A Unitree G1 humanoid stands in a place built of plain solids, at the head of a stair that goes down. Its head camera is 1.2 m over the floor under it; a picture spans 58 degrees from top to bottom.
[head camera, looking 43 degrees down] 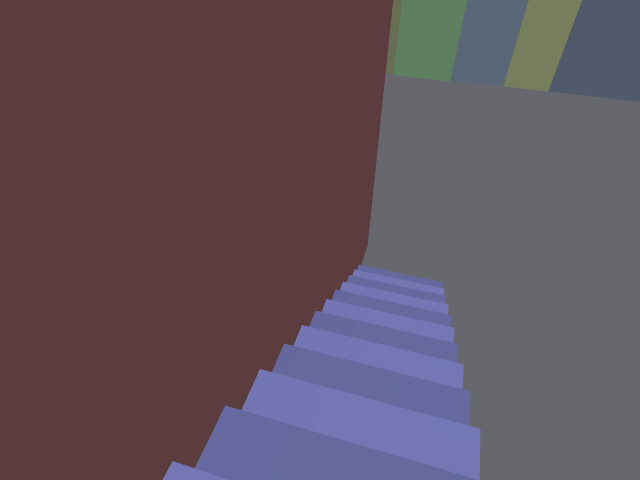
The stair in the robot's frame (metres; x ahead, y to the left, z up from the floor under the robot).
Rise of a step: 0.19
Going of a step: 0.26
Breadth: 0.96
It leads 16 degrees to the right of straight ahead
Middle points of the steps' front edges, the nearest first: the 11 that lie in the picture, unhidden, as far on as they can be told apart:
0.57 -0.05 -0.19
0.82 -0.12 -0.38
1.06 -0.20 -0.57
1.31 -0.27 -0.75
1.55 -0.34 -0.94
1.80 -0.41 -1.13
2.04 -0.48 -1.32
2.29 -0.56 -1.51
2.53 -0.63 -1.69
2.78 -0.70 -1.88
3.02 -0.77 -2.07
